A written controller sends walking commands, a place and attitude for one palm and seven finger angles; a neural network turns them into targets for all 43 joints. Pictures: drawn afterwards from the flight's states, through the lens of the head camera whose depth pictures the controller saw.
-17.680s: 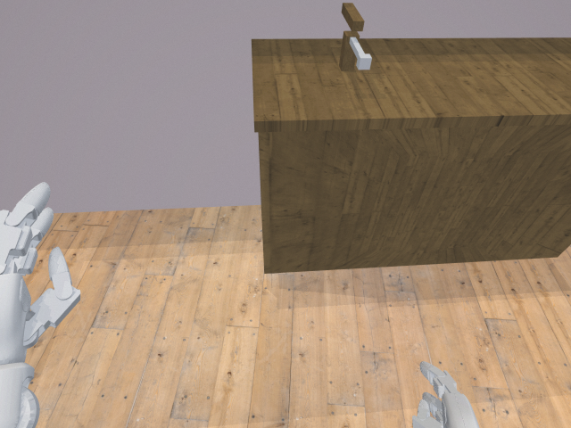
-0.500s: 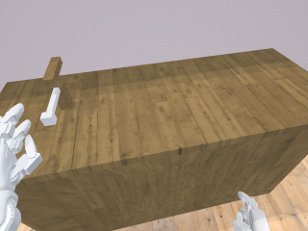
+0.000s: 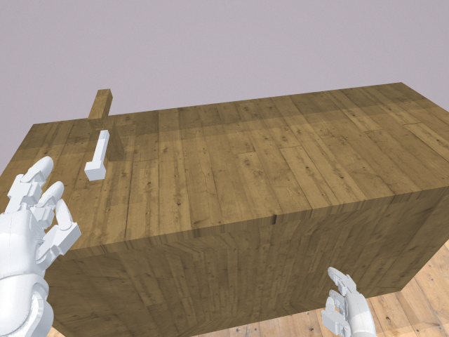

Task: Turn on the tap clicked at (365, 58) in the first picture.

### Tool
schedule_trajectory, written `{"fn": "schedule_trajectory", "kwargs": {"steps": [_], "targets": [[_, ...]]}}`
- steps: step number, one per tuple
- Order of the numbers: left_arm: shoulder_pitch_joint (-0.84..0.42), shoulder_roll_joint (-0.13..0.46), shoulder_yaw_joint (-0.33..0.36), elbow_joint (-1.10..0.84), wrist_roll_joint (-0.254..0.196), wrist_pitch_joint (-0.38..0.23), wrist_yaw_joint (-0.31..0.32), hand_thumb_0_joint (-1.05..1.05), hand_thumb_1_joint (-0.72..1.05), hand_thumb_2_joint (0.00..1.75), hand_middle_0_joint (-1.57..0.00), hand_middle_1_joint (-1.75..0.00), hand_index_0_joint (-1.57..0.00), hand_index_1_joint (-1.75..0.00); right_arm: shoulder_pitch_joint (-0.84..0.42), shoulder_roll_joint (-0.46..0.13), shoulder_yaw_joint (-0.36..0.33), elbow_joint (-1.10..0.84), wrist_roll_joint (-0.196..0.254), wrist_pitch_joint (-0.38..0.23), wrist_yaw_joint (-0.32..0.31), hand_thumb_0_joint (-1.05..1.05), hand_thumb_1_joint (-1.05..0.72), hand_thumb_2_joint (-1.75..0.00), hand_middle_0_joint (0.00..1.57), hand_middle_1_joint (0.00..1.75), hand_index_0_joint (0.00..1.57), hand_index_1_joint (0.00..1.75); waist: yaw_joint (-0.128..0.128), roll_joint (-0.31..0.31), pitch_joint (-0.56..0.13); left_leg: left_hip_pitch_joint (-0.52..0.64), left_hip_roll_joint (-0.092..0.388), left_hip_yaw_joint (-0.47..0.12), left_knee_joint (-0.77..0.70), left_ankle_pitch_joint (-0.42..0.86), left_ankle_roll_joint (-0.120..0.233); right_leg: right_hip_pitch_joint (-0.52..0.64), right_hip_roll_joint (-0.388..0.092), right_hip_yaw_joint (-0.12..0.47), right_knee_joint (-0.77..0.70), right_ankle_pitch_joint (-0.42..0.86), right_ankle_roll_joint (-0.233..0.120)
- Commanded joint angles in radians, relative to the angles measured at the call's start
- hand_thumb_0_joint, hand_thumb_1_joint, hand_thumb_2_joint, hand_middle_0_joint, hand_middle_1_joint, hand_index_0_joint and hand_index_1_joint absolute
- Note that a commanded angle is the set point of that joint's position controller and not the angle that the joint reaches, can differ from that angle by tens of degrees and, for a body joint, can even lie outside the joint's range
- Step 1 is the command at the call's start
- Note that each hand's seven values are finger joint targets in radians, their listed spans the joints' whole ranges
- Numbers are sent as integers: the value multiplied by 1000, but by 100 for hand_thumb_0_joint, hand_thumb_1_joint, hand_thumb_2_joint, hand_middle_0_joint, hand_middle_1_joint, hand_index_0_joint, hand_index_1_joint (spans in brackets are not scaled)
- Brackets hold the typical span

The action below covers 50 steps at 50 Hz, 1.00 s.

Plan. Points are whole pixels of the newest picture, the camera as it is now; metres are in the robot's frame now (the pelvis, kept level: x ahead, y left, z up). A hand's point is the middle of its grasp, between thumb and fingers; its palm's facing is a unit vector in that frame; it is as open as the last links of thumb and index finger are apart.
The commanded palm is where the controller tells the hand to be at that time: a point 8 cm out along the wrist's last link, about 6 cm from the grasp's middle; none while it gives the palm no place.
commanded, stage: turn the palm inward beside the body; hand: left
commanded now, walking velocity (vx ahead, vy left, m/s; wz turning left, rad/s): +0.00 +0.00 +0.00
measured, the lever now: (95, 170) +0.35 +0.32 +0.13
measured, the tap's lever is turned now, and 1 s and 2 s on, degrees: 0 0 0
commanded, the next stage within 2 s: reach beside the lever's end, fingers flat in 0.72 s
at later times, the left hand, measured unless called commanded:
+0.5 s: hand (83, 233) +0.18 +0.22 +0.18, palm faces +0.49 -0.86 -0.11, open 7.4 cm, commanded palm +0.12 +0.26 +0.19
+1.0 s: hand (89, 229) +0.19 +0.22 +0.18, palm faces +0.51 -0.85 -0.12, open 7.4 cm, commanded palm +0.14 +0.26 +0.19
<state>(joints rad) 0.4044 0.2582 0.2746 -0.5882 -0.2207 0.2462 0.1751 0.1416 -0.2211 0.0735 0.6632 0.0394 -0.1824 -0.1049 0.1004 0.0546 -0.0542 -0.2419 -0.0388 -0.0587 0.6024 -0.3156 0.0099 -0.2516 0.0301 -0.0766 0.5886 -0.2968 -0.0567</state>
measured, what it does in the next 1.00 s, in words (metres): stands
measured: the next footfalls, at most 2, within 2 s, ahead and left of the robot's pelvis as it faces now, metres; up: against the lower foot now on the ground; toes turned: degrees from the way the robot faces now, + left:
none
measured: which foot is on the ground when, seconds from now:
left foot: down 0.00-1.00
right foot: down 0.00-1.00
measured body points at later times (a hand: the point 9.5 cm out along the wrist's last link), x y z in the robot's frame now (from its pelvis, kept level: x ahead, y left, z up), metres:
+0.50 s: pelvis +0.00 -0.01 +0.00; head -0.05 -0.04 +0.45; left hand +0.15 +0.26 +0.19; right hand +0.22 -0.21 -0.06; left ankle +0.01 +0.12 -0.73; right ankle +0.02 -0.08 -0.73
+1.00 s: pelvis +0.00 -0.02 +0.00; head -0.03 -0.06 +0.45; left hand +0.16 +0.26 +0.19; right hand +0.23 -0.23 -0.07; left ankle +0.01 +0.11 -0.73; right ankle +0.02 -0.08 -0.73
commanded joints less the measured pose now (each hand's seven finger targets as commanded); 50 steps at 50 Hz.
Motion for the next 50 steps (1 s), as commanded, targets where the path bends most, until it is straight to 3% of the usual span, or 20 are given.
{"fn": "schedule_trajectory", "kwargs": {"steps": [1,4,7,8,12,14,15,20,29,32,34,38,40,42,46,48,50], "targets": [[-124,151,81,-253,11,-56,13,0,90,90,-20,-30,-20,-30,-198,-103,-39,-174,6,-61,-14,0,-90,-90,20,30,20,30,-3,3,-45,-3,36,-5,-110,116,11,4,-46,25,-129,28,35],[-107,140,73,-255,-4,-43,13,0,90,90,-20,-30,-20,-30,-192,-106,-44,-176,3,-62,-15,0,-90,-90,20,30,20,30,-4,-37,-44,-8,37,-9,-113,106,13,13,-48,27,-138,23,39],[-114,131,68,-274,-4,-28,22,0,90,90,-20,-30,-20,-30,-199,-102,-42,-173,7,-62,-13,0,-90,-90,20,30,20,30,-4,15,-39,-3,34,-3,-109,114,11,12,-51,33,-140,32,36],[-104,138,81,-257,-10,-20,24,0,90,90,-20,-30,-20,-30,-194,-104,-44,-169,6,-60,-13,0,-90,-90,20,30,20,30,-2,-10,-44,-9,34,-5,-109,107,12,18,-51,33,-144,24,38],[-133,131,74,-277,-13,-4,33,0,90,90,-20,-30,-20,-30,-206,-104,-42,-168,9,-61,-13,0,-90,-90,20,30,20,30,-4,4,-34,-5,32,-5,-112,103,12,18,-52,35,-149,18,37],[-120,130,79,-264,-24,7,29,0,90,90,-20,-30,-20,-30,-203,-108,-46,-166,9,-62,-13,0,-90,-90,20,30,20,30,-2,-39,-48,-2,33,-6,-107,126,15,31,-50,34,-150,40,41],[-127,130,80,-276,-28,11,27,0,90,90,-20,-30,-20,-30,-205,-109,-47,-166,8,-63,-14,0,-90,-90,20,30,20,30,-1,-14,-59,8,32,-2,-104,139,14,37,-53,37,-149,56,40],[-129,133,74,-263,-30,32,27,0,90,90,-20,-30,-20,-30,-213,-106,-43,-165,13,-64,-14,0,-90,-90,20,30,20,30,-3,-9,-16,-4,30,-3,-108,91,18,22,-57,51,-174,2,44],[-120,127,76,-254,-33,23,33,0,90,90,-20,-30,-20,-30,-207,-106,-47,-160,13,-68,-10,0,-90,-90,20,30,20,30,-3,-55,-26,-7,30,4,-88,106,22,32,-66,69,-191,5,54],[-121,128,70,-283,-22,16,37,0,90,90,-20,-30,-20,-30,-209,-105,-46,-163,12,-75,-7,0,-90,-90,20,30,20,30,-3,5,-41,10,29,7,-87,128,20,33,-67,68,-180,39,48],[-102,130,77,-267,-28,15,33,0,90,90,-20,-30,-20,-30,-196,-108,-48,-164,10,-75,-9,0,-90,-90,20,30,20,30,-1,-40,-48,2,28,5,-85,141,22,42,-65,64,-173,67,52],[-100,130,81,-277,-29,8,31,0,90,90,-20,-30,-20,-30,-189,-109,-51,-166,11,-78,-9,0,-90,-90,20,30,20,30,-2,-30,-60,12,28,9,-78,167,22,51,-67,66,-166,114,53],[-88,129,87,-260,-32,6,28,0,90,90,-20,-30,-20,-30,-181,-109,-52,-163,10,-78,-8,0,-90,-90,20,30,20,30,-1,-64,-53,2,28,8,-78,177,23,57,-68,66,-161,144,57],[-106,138,95,-261,-28,2,30,0,90,90,-20,-30,-20,-30,-183,-107,-52,-161,14,-77,-9,0,-90,-90,20,30,20,30,-2,-31,-60,11,26,12,-79,176,22,51,-66,66,-160,135,54],[-122,156,125,-216,-33,3,30,0,90,90,-20,-30,-20,-30,-185,-108,-51,-153,17,-76,-12,0,-90,-90,20,30,20,30,0,-29,-32,-3,24,9,-79,163,21,44,-65,74,-172,116,54],[-141,142,108,-201,-36,-4,27,0,90,90,-20,-30,-20,-30,-173,-110,-55,-156,14,-78,-14,0,-90,-90,20,30,20,30,-8,-67,-44,-4,24,8,-82,157,23,44,-66,74,-169,115,60],[-166,145,104,-196,-38,-10,19,0,90,90,-20,-30,-20,-30,-176,-111,-58,-154,15,-81,-16,0,-90,-90,20,30,20,30,-11,-56,-49,-3,23,9,-79,149,23,43,-72,84,-174,110,64]]}}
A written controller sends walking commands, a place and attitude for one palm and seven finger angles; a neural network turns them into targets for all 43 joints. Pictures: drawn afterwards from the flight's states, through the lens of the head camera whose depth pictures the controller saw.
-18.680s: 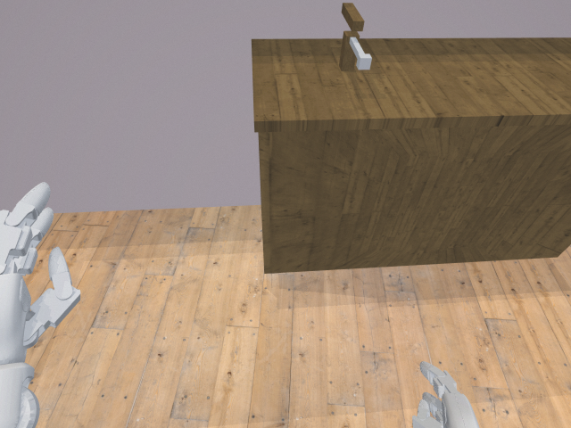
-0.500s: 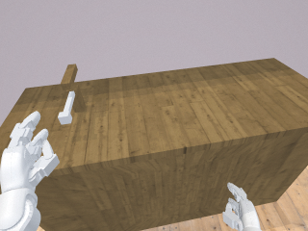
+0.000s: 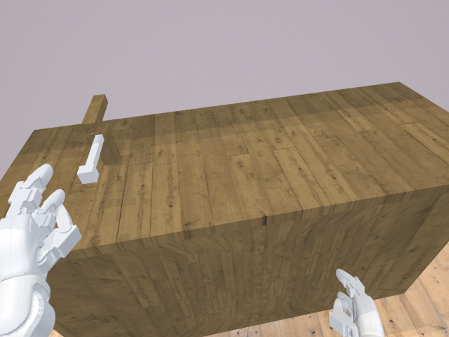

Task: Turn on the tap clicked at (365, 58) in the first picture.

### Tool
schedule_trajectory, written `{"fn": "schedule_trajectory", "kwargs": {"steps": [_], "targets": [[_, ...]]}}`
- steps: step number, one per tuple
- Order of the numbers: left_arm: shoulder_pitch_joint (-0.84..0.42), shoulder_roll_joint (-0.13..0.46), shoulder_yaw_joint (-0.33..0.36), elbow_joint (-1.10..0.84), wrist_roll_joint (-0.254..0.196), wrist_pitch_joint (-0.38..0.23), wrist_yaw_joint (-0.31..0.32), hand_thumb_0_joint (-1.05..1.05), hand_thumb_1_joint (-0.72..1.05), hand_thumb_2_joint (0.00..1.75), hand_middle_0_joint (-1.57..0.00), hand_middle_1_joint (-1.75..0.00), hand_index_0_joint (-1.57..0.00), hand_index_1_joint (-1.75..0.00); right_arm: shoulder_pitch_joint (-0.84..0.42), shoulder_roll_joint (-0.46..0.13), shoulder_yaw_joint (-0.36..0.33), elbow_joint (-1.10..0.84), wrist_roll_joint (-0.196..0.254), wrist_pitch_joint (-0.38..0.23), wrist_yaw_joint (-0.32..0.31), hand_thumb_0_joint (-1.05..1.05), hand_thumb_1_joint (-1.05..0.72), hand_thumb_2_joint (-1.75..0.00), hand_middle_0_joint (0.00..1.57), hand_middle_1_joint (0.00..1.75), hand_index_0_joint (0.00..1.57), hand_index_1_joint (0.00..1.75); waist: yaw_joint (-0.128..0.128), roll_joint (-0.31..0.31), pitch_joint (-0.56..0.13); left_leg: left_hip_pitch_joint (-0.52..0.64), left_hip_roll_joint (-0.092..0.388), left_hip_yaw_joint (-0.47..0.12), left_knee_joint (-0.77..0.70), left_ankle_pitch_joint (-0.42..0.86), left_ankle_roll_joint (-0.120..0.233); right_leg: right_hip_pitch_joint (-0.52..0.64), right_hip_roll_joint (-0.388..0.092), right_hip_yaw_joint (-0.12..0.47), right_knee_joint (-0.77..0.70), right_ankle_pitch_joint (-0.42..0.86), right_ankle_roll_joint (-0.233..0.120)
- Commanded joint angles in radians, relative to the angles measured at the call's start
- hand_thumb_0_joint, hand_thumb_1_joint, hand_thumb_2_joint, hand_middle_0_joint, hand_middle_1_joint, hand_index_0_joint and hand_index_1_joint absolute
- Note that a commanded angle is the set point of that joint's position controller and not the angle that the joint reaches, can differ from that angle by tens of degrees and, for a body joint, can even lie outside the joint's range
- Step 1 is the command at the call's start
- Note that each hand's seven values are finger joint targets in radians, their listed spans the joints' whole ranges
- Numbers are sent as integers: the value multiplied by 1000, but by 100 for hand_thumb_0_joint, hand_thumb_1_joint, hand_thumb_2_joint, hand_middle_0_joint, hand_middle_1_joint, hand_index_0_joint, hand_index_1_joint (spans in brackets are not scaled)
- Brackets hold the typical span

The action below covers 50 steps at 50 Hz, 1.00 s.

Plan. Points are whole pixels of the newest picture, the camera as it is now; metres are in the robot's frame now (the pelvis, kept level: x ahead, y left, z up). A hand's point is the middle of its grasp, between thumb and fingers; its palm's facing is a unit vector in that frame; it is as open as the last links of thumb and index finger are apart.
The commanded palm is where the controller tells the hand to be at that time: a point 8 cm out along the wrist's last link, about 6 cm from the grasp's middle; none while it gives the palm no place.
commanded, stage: reach beside the lever's end, fingers flat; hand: left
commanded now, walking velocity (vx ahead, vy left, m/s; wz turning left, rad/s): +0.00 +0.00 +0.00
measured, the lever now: (88, 174) +0.35 +0.33 +0.13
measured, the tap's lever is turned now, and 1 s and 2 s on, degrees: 0 0 0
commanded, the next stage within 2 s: none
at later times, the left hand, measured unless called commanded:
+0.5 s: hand (73, 212) +0.23 +0.27 +0.17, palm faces +0.53 -0.84 -0.11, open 7.5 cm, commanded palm +0.18 +0.31 +0.17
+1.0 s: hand (69, 201) +0.26 +0.30 +0.15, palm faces +0.53 -0.84 -0.10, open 7.7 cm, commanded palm +0.22 +0.34 +0.15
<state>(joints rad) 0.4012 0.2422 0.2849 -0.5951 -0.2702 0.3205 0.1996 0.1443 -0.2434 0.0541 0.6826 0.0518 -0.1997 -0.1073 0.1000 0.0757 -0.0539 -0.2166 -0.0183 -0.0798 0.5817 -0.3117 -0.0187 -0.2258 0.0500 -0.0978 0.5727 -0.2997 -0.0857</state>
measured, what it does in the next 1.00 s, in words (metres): stands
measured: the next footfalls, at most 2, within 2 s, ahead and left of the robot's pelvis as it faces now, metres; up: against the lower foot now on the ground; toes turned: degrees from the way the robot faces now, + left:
none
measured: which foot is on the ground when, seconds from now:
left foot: down 0.00-1.00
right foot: down 0.00-1.00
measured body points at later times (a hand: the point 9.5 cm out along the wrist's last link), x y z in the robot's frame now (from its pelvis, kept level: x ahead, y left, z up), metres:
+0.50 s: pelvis +0.00 +0.01 +0.00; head -0.02 -0.03 +0.45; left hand +0.20 +0.31 +0.17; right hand +0.21 -0.22 -0.08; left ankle +0.01 +0.14 -0.73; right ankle +0.01 -0.06 -0.73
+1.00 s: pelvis +0.00 +0.02 +0.00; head -0.01 -0.01 +0.45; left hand +0.23 +0.35 +0.16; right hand +0.20 -0.21 -0.08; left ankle +0.01 +0.14 -0.73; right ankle +0.01 -0.06 -0.73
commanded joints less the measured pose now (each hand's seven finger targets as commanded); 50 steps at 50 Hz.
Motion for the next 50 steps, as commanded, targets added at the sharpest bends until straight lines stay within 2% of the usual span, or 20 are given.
{"fn": "schedule_trajectory", "kwargs": {"steps": [1,3,5,6,7,10,11,14,17,19,21,27,29,31,34,41,44,46,47,50], "targets": [[-164,170,105,-187,17,-90,-4,0,90,90,-20,-30,-20,-30,-188,-85,-35,-171,5,-68,-13,0,-90,-90,20,30,20,30,-5,-25,-41,-17,1,34,-57,148,51,10,-87,103,-160,102,85],[-196,158,83,-165,19,-95,-7,0,90,90,-20,-30,-20,-30,-175,-88,-35,-169,4,-70,-15,0,-90,-90,20,30,20,30,-12,-53,-45,-27,0,28,-68,134,51,8,-86,99,-155,87,85],[-190,185,116,-139,14,-94,-8,0,90,90,-20,-30,-20,-30,-173,-90,-39,-167,3,-69,-18,0,-90,-90,20,30,20,30,-6,-70,-51,-39,0,26,-67,126,51,17,-89,106,-161,76,89],[-215,195,125,-126,18,-94,-4,0,90,90,-20,-30,-20,-30,-185,-88,-33,-163,6,-68,-19,0,-90,-90,20,30,20,30,-5,-44,-34,-38,-2,27,-68,119,51,6,-87,111,-169,57,86],[-227,196,132,-110,14,-91,-3,0,90,90,-20,-30,-20,-30,-180,-87,-37,-163,5,-66,-21,0,-90,-90,20,30,20,30,-9,-73,-40,-47,-1,26,-70,111,51,13,-90,115,-172,45,89],[-284,198,127,-77,11,-88,-7,0,90,90,-20,-30,-20,-30,-186,-89,-38,-158,7,-63,-24,0,-90,-90,20,30,20,30,-14,-65,-38,-50,-2,26,-70,92,51,8,-95,126,-185,9,93],[-301,214,143,-81,16,-94,-1,0,90,90,-20,-30,-20,-30,-199,-87,-37,-158,9,-66,-24,0,-90,-90,20,30,20,30,-11,-29,-41,-40,-1,28,-68,104,50,7,-95,128,-184,19,88],[-302,212,143,-42,13,-92,-9,0,90,90,-20,-29,-20,-29,-183,-91,-41,-159,5,-64,-26,0,-90,-90,20,30,20,30,-12,-61,-70,-47,-3,27,-75,115,50,29,-93,123,-171,53,91],[-317,216,151,-10,12,-98,-19,0,90,90,-19,-29,-19,-29,-178,-90,-39,-152,9,-60,-26,0,-90,-90,20,30,20,30,-14,-32,-72,-42,-2,30,-78,129,49,28,-89,117,-162,76,88],[-340,227,163,18,7,-101,-24,0,90,90,-19,-28,-19,-28,-171,-95,-45,-152,8,-61,-30,0,-90,-90,20,30,20,30,-18,-76,-77,-44,-1,29,-79,137,51,34,-86,115,-161,97,93],[-343,233,172,12,15,-111,-22,0,90,90,-19,-28,-19,-28,-175,-95,-42,-153,10,-62,-29,0,-90,-90,20,30,20,30,-11,-30,-81,-29,-3,31,-82,156,50,29,-79,102,-151,111,83],[-329,214,158,27,21,-141,-30,0,90,90,-19,-26,-19,-26,-141,-98,-49,-158,6,-62,-26,0,-90,-90,20,30,20,30,-16,-45,-110,-13,-2,32,-90,211,46,41,-69,80,-120,190,76],[-320,240,195,51,13,-144,-29,0,90,90,-19,-26,-19,-26,-131,-102,-54,-155,4,-60,-27,0,-90,-90,20,30,20,30,-12,-71,-110,-21,-1,32,-89,211,46,46,-68,82,-124,198,79],[-319,261,221,69,17,-147,-29,0,90,90,-18,-25,-18,-25,-144,-99,-52,-149,7,-53,-27,0,-90,-90,20,30,20,30,-8,-31,-92,-20,-2,35,-89,222,44,40,-68,82,-127,200,73],[-421,253,188,101,18,-153,-37,0,90,90,-18,-24,-18,-24,-136,-103,-50,-144,8,-48,-34,0,-90,-90,20,30,20,30,-31,-36,-69,-26,-2,28,-99,177,45,14,-67,83,-137,137,73],[-455,268,196,163,23,-193,-59,0,90,90,-18,-22,-18,-22,-139,-110,-52,-137,7,-59,-37,0,-90,-90,20,30,20,30,-28,-18,-110,-6,-4,27,-98,200,44,27,-63,80,-127,170,67],[-459,294,221,225,14,-186,-73,0,90,90,-17,-22,-17,-22,-120,-114,-58,-135,8,-48,-39,0,-90,-90,20,30,20,30,-27,-68,-122,-24,-4,29,-101,205,44,44,-63,79,-126,185,71],[-480,296,223,222,22,-189,-70,0,90,90,-17,-21,-17,-21,-137,-109,-54,-140,13,-46,-37,0,-90,-90,20,30,20,30,-21,-11,-115,-16,-4,28,-105,207,41,35,-63,77,-124,175,65],[-506,268,188,223,26,-191,-70,0,90,90,-17,-21,-17,-21,-130,-109,-53,-140,11,-44,-37,0,-90,-90,20,30,20,30,-32,-2,-117,-9,-5,28,-108,201,39,23,-61,73,-122,164,65],[-543,270,180,253,30,-202,-64,0,90,90,-17,-20,-17,-20,-125,-114,-54,-139,8,-44,-38,0,-90,-90,20,30,20,30,-37,-29,-109,-14,-5,26,-107,190,42,15,-59,72,-125,154,66]]}}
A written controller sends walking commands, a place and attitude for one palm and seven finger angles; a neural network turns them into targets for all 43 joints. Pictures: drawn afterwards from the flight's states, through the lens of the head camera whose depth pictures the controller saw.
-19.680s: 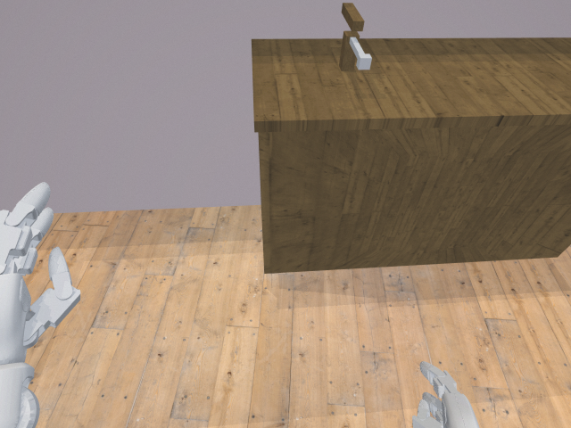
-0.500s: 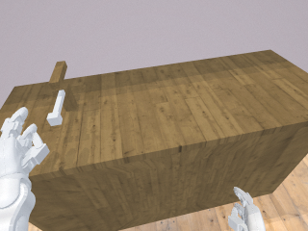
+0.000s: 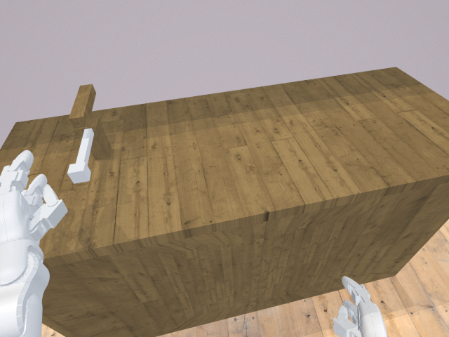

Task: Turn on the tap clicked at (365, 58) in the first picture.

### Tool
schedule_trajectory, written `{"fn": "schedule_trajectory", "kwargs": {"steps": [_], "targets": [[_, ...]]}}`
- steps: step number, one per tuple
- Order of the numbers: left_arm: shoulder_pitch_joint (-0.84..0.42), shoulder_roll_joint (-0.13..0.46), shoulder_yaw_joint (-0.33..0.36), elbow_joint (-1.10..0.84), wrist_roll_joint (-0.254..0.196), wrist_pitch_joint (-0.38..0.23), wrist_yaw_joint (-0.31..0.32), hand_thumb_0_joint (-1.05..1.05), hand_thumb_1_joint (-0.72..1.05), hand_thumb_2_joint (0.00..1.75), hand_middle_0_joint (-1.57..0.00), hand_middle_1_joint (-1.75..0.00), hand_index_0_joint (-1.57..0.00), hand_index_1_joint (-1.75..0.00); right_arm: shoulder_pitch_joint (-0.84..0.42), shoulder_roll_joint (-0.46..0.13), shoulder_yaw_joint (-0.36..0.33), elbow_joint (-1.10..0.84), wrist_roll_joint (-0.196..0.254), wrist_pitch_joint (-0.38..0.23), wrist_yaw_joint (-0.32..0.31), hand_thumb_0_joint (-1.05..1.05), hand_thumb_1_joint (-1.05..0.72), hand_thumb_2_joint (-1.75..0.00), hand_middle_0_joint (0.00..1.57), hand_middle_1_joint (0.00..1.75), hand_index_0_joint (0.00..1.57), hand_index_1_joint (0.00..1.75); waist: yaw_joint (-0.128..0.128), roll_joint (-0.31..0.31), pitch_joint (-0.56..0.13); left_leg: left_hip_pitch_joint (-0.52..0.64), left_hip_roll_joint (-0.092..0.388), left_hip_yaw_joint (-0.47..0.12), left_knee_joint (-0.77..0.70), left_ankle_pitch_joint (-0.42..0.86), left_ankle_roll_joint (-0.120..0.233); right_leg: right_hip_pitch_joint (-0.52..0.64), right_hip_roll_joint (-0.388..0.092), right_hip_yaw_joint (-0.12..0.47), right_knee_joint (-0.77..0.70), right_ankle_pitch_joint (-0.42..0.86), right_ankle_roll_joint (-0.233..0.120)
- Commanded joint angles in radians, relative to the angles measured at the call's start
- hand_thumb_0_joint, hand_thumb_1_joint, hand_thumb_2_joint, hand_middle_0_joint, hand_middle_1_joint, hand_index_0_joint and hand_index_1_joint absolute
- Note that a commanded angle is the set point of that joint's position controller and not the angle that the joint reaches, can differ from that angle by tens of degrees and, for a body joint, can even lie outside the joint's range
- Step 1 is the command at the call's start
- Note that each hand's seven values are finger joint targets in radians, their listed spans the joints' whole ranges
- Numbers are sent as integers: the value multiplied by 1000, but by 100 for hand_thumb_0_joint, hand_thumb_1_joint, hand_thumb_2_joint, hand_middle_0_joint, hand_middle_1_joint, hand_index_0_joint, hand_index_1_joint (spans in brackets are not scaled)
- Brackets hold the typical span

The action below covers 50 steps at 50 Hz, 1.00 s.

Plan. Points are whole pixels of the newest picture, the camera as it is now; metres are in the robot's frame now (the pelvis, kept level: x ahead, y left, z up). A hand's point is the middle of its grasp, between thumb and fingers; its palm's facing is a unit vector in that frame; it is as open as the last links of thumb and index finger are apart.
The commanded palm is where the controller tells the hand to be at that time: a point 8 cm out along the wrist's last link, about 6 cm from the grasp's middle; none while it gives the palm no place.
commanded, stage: reach beside the lever's end, fingers flat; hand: left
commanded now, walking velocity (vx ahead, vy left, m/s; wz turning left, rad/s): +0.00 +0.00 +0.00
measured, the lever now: (79, 172) +0.35 +0.32 +0.12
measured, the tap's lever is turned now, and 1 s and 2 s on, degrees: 0 0 8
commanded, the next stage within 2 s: push the lever round in 1.02 s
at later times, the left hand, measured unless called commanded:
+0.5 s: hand (63, 184) +0.31 +0.33 +0.13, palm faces +0.57 -0.81 -0.11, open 7.8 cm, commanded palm +0.27 +0.37 +0.13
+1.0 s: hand (64, 181) +0.33 +0.34 +0.12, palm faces +0.55 -0.83 -0.10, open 7.8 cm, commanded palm +0.27 +0.38 +0.12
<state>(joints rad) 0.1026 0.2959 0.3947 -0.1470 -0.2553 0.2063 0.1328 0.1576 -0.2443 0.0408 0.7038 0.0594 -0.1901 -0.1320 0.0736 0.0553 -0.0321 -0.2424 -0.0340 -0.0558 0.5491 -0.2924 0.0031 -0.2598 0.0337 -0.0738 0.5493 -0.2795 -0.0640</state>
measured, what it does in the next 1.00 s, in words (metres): stands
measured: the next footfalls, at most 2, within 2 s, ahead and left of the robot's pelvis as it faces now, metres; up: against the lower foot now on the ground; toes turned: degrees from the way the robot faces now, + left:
none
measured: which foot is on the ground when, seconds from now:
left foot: down 0.00-1.00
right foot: down 0.00-1.00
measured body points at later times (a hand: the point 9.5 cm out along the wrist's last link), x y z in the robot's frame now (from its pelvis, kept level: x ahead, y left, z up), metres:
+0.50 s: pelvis +0.01 +0.00 +0.00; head +0.02 -0.02 +0.45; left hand +0.28 +0.37 +0.14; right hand +0.17 -0.25 -0.10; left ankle +0.00 +0.12 -0.73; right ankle +0.01 -0.07 -0.73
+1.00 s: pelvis +0.02 +0.02 +0.00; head +0.03 +0.00 +0.45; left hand +0.29 +0.38 +0.13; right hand +0.16 -0.24 -0.10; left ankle +0.00 +0.12 -0.73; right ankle +0.01 -0.07 -0.73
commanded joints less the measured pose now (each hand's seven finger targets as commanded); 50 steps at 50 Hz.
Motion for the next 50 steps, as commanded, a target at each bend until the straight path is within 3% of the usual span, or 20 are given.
{"fn": "schedule_trajectory", "kwargs": {"steps": [1,3,6,7,8,11,12,15,16,23,27,30,31,32,36,40,41,45,48,50], "targets": [[-267,231,86,-193,21,-96,11,0,90,90,-17,-20,-17,-20,-147,-112,-39,-155,2,-54,-14,0,-90,-90,20,30,20,30,-10,5,-130,16,13,0,-76,167,19,44,-42,47,-101,127,42],[-306,253,91,-141,24,-95,12,0,90,90,-16,-19,-16,-19,-137,-121,-41,-151,-1,-46,-16,0,-90,-90,20,30,20,30,-19,-42,-128,-2,11,2,-76,141,24,41,-43,53,-110,104,46],[-346,289,115,-102,37,-98,16,0,90,90,-16,-19,-16,-19,-148,-122,-40,-148,1,-37,-19,0,-90,-90,20,30,20,30,-14,-4,-140,-2,10,6,-75,140,24,49,-44,58,-110,96,43],[-372,264,87,-84,37,-99,11,0,90,90,-16,-18,-16,-18,-140,-119,-39,-149,-1,-36,-18,0,-90,-90,20,30,20,30,-21,2,-145,-2,8,5,-77,138,24,48,-46,59,-108,101,44],[-381,308,124,-58,37,-101,10,0,90,90,-16,-18,-16,-18,-130,-125,-42,-145,-2,-32,-19,0,-90,-90,20,30,20,30,-18,-7,-153,-5,10,5,-76,153,24,61,-44,60,-106,124,42],[-380,336,154,-17,40,-113,-3,0,90,90,-16,-17,-16,-17,-130,-126,-45,-146,0,-23,-16,0,-90,-90,20,30,20,30,-10,14,-184,-6,10,9,-68,191,23,82,-44,59,-94,172,40],[-393,303,116,-8,39,-117,-11,0,90,90,-16,-17,-16,-17,-124,-125,-44,-150,0,-22,-15,0,-90,-90,20,30,20,30,-19,20,-184,-1,8,12,-67,191,23,75,-44,59,-92,177,41],[-425,345,151,76,31,-125,-27,0,90,90,-16,-16,-16,-16,-99,-136,-49,-142,-1,-18,-16,0,-90,-90,20,30,20,30,-25,-30,-179,-24,10,10,-62,186,27,72,-42,60,-96,185,46],[-429,370,174,91,36,-135,-28,0,90,90,-15,-16,-15,-16,-102,-137,-50,-138,4,-15,-16,0,-90,-90,20,30,20,30,-21,-24,-175,-27,11,12,-59,193,28,76,-42,61,-93,193,45],[-564,391,147,178,51,-186,-62,0,90,90,-15,-15,-15,-15,-54,-149,-57,-133,2,-9,-12,0,-90,-90,20,30,20,30,-50,23,-211,-24,9,14,-44,189,32,49,-38,62,-81,197,44],[-569,432,187,255,53,-221,-74,0,90,90,-15,-15,-15,-15,-21,-156,-65,-126,-1,-4,-8,0,-90,-90,20,30,20,30,-52,-12,-236,-40,10,14,-32,223,35,69,-38,65,-67,254,47],[-523,470,229,310,47,-224,-97,0,90,90,-15,-15,-15,-15,-1,-161,-71,-132,0,8,-3,0,-90,-90,20,30,20,30,-38,-7,-249,-58,10,18,-26,256,34,92,-39,65,-59,307,47],[-523,500,254,306,56,-232,-96,0,90,90,-15,-15,-15,-15,-3,-159,-71,-128,2,13,-2,0,-90,-90,20,30,20,30,-33,22,-252,-54,11,19,-22,275,34,99,-39,65,-53,322,44],[-508,465,232,292,51,-237,-102,0,90,90,-15,-15,-15,-15,7,-155,-75,-140,-1,14,3,0,-90,-90,20,30,20,30,-32,21,-272,-46,10,22,-23,288,33,104,-38,61,-50,336,46],[-495,443,220,249,45,-261,-110,0,90,90,-15,-15,-15,-15,7,-153,-76,-148,5,12,7,0,-90,-90,20,30,20,30,-40,45,-253,-29,18,16,-24,297,32,73,-30,52,-49,312,41],[-492,421,208,271,35,-261,-112,0,90,90,-15,-15,-15,-15,19,-161,-80,-142,2,7,4,0,-90,-90,20,30,20,30,-51,3,-223,-36,20,8,-31,256,31,34,-24,47,-58,258,41],[-498,446,229,262,44,-264,-104,0,90,90,-15,-15,-15,-15,10,-160,-79,-138,4,8,1,0,-90,-90,20,30,20,30,-45,14,-220,-35,21,7,-32,264,32,41,-25,47,-57,257,39],[-505,405,187,190,51,-273,-95,0,90,90,-15,-15,-15,-15,11,-152,-81,-145,-4,0,3,0,-90,-90,20,30,20,30,-41,68,-255,10,22,4,-36,297,19,41,-23,43,-51,259,33],[-466,373,176,180,50,-272,-82,0,90,90,-15,-15,-15,-15,9,-150,-81,-143,-7,0,5,0,-90,-90,20,30,20,30,-37,19,-254,11,27,-4,-39,322,13,45,-21,34,-44,269,33],[-434,356,168,155,45,-262,-82,0,90,90,-15,-15,-15,-15,-3,-146,-80,-151,-5,-3,7,0,-90,-90,20,30,20,30,-29,47,-254,20,27,-4,-41,336,4,45,-23,33,-44,269,32]]}}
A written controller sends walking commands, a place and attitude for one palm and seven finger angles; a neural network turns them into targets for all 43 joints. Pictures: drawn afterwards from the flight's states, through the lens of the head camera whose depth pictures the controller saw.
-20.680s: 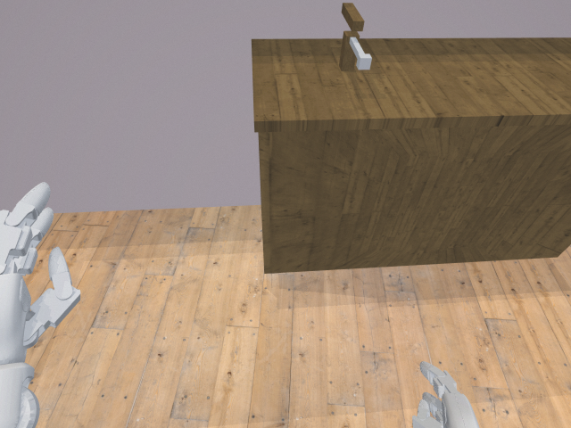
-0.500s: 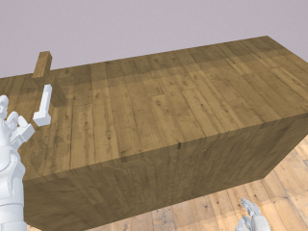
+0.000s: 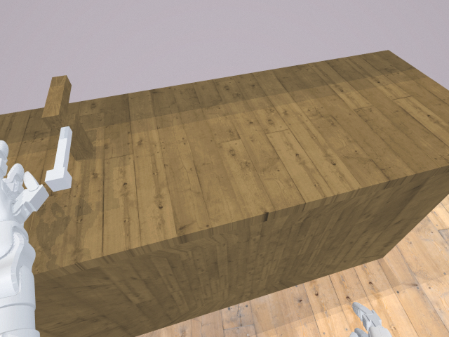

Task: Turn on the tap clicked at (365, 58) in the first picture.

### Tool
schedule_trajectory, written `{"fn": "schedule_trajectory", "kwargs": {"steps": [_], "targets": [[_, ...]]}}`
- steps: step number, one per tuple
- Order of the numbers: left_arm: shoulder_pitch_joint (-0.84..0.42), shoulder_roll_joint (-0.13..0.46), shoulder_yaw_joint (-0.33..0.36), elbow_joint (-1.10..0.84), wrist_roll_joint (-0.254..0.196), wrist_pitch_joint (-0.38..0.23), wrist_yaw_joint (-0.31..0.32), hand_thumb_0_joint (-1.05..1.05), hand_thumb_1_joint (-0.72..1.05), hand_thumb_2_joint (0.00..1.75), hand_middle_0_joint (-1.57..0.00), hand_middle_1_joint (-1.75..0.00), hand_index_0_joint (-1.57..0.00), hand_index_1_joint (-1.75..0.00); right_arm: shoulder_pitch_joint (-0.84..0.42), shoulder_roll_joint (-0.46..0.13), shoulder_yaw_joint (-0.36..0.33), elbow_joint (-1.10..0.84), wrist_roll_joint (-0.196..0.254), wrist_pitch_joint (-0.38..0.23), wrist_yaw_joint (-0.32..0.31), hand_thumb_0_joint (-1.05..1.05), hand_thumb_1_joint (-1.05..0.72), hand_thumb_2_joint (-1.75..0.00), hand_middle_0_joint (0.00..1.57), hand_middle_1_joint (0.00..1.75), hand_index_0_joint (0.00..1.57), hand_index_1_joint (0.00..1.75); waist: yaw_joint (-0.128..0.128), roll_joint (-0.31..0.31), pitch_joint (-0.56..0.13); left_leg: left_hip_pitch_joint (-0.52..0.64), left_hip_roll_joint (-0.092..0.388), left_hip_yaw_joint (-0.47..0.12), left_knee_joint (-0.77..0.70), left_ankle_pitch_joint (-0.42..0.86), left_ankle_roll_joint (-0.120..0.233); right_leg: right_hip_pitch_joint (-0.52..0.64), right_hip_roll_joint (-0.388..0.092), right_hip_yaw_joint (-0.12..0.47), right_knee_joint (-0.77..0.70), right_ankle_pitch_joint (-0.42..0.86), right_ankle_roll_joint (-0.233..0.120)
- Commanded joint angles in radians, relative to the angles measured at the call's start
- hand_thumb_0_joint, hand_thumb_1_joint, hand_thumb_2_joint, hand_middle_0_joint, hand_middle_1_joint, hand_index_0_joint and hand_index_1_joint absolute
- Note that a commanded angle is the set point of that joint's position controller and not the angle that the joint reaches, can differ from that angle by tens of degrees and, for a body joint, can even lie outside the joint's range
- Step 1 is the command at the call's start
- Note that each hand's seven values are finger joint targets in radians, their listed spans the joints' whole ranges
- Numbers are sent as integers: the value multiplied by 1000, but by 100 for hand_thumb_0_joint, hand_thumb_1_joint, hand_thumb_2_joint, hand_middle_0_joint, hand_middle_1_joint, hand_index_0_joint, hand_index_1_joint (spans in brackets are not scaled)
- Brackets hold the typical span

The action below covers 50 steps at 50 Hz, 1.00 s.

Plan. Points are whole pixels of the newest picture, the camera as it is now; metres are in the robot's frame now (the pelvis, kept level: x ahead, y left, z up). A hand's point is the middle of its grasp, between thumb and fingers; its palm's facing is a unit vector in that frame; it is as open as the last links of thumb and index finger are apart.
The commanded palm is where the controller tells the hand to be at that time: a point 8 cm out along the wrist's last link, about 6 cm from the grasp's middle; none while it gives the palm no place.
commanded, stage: reach beside the lever's end, fingers flat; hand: left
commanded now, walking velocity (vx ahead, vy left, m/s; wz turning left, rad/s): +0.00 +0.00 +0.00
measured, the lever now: (59, 179) +0.32 +0.31 +0.13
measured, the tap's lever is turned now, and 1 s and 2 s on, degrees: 0 8 33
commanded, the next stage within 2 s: push the lever round in 0.02 s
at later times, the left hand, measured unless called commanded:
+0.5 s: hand (53, 190) +0.30 +0.31 +0.12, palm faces +0.56 -0.82 -0.08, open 7.8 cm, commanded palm +0.26 +0.35 +0.12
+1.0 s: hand (67, 191) +0.30 +0.29 +0.12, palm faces +0.58 -0.81 -0.06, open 7.8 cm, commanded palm +0.26 +0.31 +0.12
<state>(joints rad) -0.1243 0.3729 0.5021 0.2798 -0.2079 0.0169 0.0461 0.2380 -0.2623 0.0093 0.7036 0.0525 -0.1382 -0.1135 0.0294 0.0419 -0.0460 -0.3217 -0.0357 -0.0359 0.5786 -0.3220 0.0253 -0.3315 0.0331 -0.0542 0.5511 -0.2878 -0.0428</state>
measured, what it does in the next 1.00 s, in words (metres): stands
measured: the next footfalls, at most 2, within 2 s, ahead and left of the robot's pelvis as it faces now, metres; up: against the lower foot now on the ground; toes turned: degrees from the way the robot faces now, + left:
none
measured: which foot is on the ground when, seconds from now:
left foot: down 0.00-1.00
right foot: down 0.00-1.00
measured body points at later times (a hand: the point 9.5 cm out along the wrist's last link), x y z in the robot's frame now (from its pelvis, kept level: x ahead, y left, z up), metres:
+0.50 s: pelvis -0.01 +0.00 +0.00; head +0.01 -0.02 +0.45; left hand +0.27 +0.35 +0.13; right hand +0.17 -0.24 -0.10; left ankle -0.02 +0.10 -0.73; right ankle +0.00 -0.09 -0.73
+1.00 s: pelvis -0.01 -0.01 +0.00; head -0.01 -0.03 +0.45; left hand +0.27 +0.33 +0.13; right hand +0.16 -0.26 -0.10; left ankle -0.02 +0.10 -0.73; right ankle +0.00 -0.09 -0.73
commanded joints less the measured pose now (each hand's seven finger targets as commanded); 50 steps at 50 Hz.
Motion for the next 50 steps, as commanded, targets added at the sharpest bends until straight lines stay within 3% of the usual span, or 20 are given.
{"fn": "schedule_trajectory", "kwargs": {"steps": [1,2,6,13,15,18,20,22,24,27,28,30,32,36,37,41,43,45,49,50], "targets": [[-207,292,73,-266,4,-64,14,0,90,90,-15,-15,-15,-15,-92,-129,-45,-147,5,-53,-14,0,-90,-90,20,30,20,30,14,44,-219,92,32,-25,-72,363,-17,114,-23,12,-47,272,10],[-221,264,48,-260,4,-53,16,0,90,90,-15,-15,-15,-15,-90,-127,-43,-147,5,-51,-13,0,-90,-90,20,30,20,30,9,49,-206,86,30,-27,-77,349,-21,102,-24,11,-49,260,11],[-224,319,102,-247,6,-25,32,0,90,90,-15,-15,-15,-15,-107,-129,-40,-147,6,-40,-19,0,-90,-90,20,30,20,30,16,7,-192,65,27,-19,-79,316,-11,117,-27,16,-58,254,13],[-293,252,17,-285,14,-52,27,0,90,90,-15,-15,-15,-15,-108,-124,-37,-146,3,-43,-17,0,-90,-90,20,30,20,30,-6,55,-211,97,28,-26,-71,299,-19,83,-21,18,-53,225,8],[-319,209,-31,-283,10,-47,22,0,90,90,-15,-15,-15,-15,-117,-123,-32,-148,3,-44,-19,0,-90,-90,20,30,20,30,-15,61,-201,97,25,-26,-71,282,-19,72,-24,18,-55,218,8],[-289,246,10,-244,12,-27,33,0,90,90,-15,-15,-15,-15,-117,-127,-35,-144,6,-36,-23,0,-90,-90,20,30,20,30,-1,9,-213,75,24,-24,-77,270,-14,101,-26,18,-59,220,10],[-296,228,-8,-264,13,-18,40,0,90,90,-15,-15,-15,-15,-124,-123,-34,-152,5,-36,-22,0,-90,-90,20,30,20,30,2,19,-214,81,23,-21,-77,280,-14,107,-29,19,-60,232,10],[-307,261,25,-266,19,-17,58,0,90,90,-15,-15,-15,-15,-124,-123,-33,-149,4,-28,-20,0,-90,-90,20,30,20,30,6,21,-225,74,23,-19,-76,287,-13,119,-30,23,-59,241,11],[-303,228,-7,-278,21,-20,63,0,90,90,-15,-15,-15,-15,-129,-119,-32,-155,4,-26,-16,0,-90,-90,20,30,20,30,3,26,-214,70,21,-16,-76,285,-11,121,-30,24,-61,244,11],[-298,239,10,-270,22,-29,70,0,90,90,-15,-15,-15,-15,-122,-122,-35,-150,1,-22,-14,0,-90,-90,20,30,20,30,1,5,-233,68,21,-9,-70,287,-4,133,-31,30,-62,261,15],[-275,251,23,-266,19,-30,68,0,90,90,-15,-15,-15,-15,-125,-120,-36,-151,3,-20,-14,0,-90,-90,20,30,20,30,10,23,-226,60,22,-8,-70,283,-4,140,-31,33,-63,261,13],[-321,230,-10,-263,18,-32,62,0,90,90,-15,-15,-15,-15,-129,-122,-33,-148,6,-20,-17,0,-90,-90,20,30,20,30,-9,26,-202,56,21,-8,-74,249,-2,115,-31,33,-70,229,15],[-344,224,-21,-287,27,-44,69,0,90,90,-15,-15,-15,-15,-129,-119,-33,-147,5,-23,-17,0,-90,-90,20,30,20,30,-7,43,-220,73,22,-9,-74,252,-1,119,-31,36,-68,227,12],[-298,221,-10,-272,20,-48,75,0,90,90,-15,-15,-15,-15,-133,-121,-35,-143,6,-24,-17,0,-90,-90,20,30,20,30,0,-4,-208,57,22,-7,-72,252,4,132,-31,35,-71,239,16],[-314,209,-24,-278,20,-49,76,0,90,90,-15,-15,-15,-15,-130,-122,-36,-144,5,-23,-16,0,-90,-90,20,30,20,30,-6,4,-222,62,20,-6,-74,250,3,130,-32,37,-70,239,17],[-278,209,-16,-320,28,-51,92,0,90,90,-15,-15,-15,-15,-139,-115,-37,-149,2,-25,-12,0,-90,-90,20,30,20,30,12,42,-236,75,20,-2,-71,282,1,155,-35,40,-65,274,14],[-239,204,-6,-301,19,-44,98,0,90,90,-15,-15,-15,-15,-135,-117,-40,-151,1,-22,-10,0,-90,-90,20,30,20,30,13,-14,-233,56,20,1,-72,276,3,162,-35,39,-67,281,20],[-248,196,-5,-287,14,-33,109,0,90,90,-15,-15,-15,-15,-143,-114,-38,-148,3,-17,-11,0,-90,-90,20,30,20,30,11,-9,-203,43,20,5,-74,256,3,153,-38,43,-77,268,21],[-290,135,-67,-328,32,-31,149,0,90,90,-15,-15,-15,-15,-160,-108,-36,-152,-1,-18,-9,0,-90,-90,20,30,20,30,0,16,-200,56,18,6,-73,231,3,129,-39,45,-81,231,21],[-296,140,-64,-317,33,-28,160,0,90,90,-15,-15,-15,-15,-160,-110,-34,-149,-2,-18,-10,0,-90,-90,20,30,20,30,1,-2,-195,46,18,1,-76,217,3,127,-39,44,-82,213,21]]}}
